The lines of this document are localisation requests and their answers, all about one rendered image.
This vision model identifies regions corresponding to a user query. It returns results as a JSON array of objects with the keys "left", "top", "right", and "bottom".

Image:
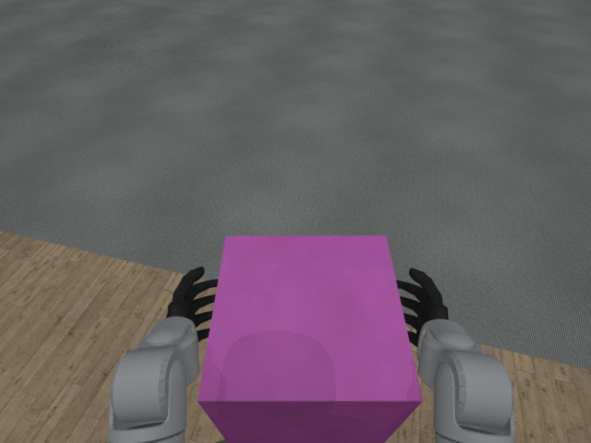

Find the right robot forearm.
[{"left": 417, "top": 319, "right": 515, "bottom": 443}]

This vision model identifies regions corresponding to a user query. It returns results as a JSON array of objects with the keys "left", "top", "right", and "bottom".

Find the right robot hand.
[{"left": 396, "top": 268, "right": 449, "bottom": 347}]

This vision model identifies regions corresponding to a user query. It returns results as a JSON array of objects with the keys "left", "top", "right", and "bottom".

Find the carton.
[{"left": 198, "top": 235, "right": 423, "bottom": 443}]

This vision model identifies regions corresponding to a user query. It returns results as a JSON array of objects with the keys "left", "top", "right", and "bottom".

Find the left robot forearm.
[{"left": 107, "top": 317, "right": 200, "bottom": 443}]

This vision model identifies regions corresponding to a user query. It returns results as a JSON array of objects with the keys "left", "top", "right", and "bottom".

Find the left robot hand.
[{"left": 166, "top": 267, "right": 218, "bottom": 342}]

